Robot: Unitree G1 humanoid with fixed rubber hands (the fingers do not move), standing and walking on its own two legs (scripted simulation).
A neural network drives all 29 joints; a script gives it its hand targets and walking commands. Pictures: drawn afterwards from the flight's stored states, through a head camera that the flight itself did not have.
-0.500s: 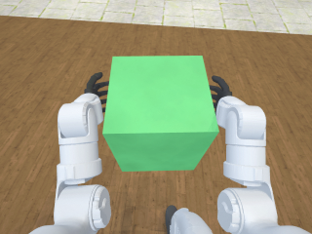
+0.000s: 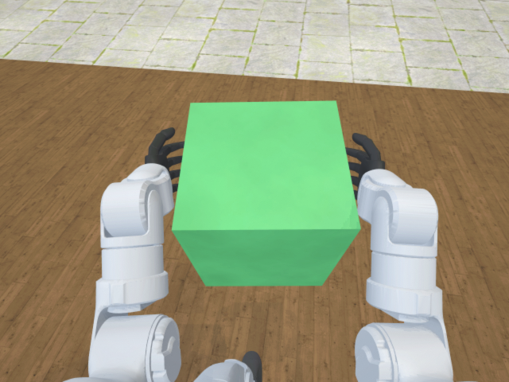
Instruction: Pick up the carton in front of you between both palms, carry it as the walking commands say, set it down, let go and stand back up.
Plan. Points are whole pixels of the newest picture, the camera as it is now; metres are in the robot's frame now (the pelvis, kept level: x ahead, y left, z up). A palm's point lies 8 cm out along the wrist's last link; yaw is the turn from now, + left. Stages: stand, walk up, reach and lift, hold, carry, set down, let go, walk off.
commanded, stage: carry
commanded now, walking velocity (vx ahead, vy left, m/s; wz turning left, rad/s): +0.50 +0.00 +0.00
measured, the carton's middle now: (263, 204) +0.37 +0.03 +0.05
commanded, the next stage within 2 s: none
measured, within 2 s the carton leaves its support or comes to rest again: neither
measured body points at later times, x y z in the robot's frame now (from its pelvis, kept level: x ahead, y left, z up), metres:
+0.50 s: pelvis +0.35 +0.00 -0.07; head +0.37 +0.01 +0.38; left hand +0.73 +0.14 +0.05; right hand +0.72 -0.16 +0.05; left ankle +0.16 +0.04 -0.74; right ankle +0.49 -0.04 -0.80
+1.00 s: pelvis +0.67 +0.00 -0.12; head +0.69 +0.00 +0.33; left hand +1.04 +0.19 +0.01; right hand +1.05 -0.12 +0.00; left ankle +0.80 +0.06 -0.85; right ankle +0.49 -0.04 -0.80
